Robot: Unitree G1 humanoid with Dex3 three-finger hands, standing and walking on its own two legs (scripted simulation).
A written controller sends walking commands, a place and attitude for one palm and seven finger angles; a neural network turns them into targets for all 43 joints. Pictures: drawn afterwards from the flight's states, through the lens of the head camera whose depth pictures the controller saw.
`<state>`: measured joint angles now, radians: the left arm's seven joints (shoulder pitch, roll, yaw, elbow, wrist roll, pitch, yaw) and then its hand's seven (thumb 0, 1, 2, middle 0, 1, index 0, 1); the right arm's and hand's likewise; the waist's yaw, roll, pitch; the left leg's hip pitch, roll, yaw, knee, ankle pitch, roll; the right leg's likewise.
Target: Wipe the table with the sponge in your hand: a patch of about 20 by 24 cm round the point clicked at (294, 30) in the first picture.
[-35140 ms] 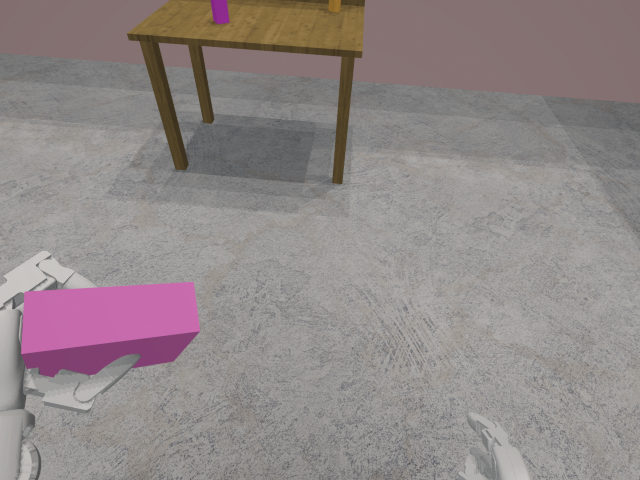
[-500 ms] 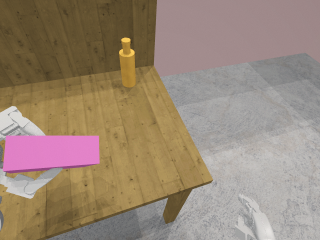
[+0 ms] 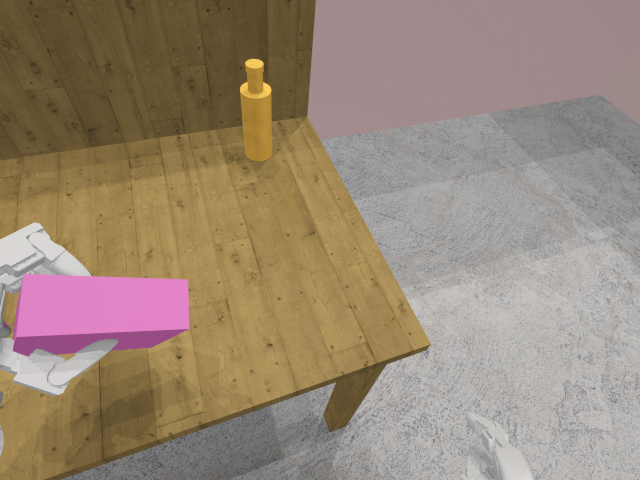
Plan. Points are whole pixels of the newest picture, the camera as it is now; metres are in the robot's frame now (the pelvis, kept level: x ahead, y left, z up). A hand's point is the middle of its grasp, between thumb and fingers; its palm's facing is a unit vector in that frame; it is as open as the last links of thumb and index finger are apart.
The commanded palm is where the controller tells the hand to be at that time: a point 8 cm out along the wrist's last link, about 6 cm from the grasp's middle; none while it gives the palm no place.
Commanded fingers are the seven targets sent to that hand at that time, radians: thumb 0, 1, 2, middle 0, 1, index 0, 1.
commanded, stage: come to a stop and stand still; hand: left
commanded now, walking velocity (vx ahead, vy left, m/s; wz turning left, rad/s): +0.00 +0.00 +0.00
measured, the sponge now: (125, 317) +0.25 +0.23 +0.10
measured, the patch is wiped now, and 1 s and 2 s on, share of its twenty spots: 0.00 0.00 0.00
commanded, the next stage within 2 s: look again from close up in 0.32 s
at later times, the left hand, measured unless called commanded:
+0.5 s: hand (69, 315) +0.22 +0.24 +0.16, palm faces +0.33 -0.86 -0.39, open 9.1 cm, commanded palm +0.16 +0.28 +0.18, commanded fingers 0.00 0.10 1.30 -1.20 -1.60 -1.20 -1.60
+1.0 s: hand (64, 306) +0.23 +0.25 +0.15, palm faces +0.28 -0.78 -0.55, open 9.1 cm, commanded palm +0.16 +0.27 +0.17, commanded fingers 0.00 0.10 1.30 -1.20 -1.60 -1.20 -1.60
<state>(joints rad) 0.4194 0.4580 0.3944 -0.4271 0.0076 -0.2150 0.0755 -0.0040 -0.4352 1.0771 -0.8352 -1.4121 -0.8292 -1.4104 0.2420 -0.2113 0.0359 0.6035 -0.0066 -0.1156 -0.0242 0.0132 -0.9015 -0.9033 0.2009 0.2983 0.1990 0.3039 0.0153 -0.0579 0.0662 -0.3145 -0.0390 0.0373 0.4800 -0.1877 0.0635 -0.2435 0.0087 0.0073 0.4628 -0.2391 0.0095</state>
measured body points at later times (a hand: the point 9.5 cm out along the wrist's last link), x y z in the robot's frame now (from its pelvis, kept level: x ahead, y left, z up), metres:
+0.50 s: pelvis +0.00 +0.00 +0.00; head +0.02 +0.02 +0.45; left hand +0.19 +0.29 +0.18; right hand +0.18 -0.23 -0.06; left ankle +0.04 +0.07 -0.74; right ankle +0.00 -0.13 -0.74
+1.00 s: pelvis -0.01 -0.01 +0.00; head -0.01 -0.02 +0.45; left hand +0.21 +0.29 +0.18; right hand +0.18 -0.24 -0.08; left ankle +0.04 +0.07 -0.74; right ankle +0.00 -0.13 -0.74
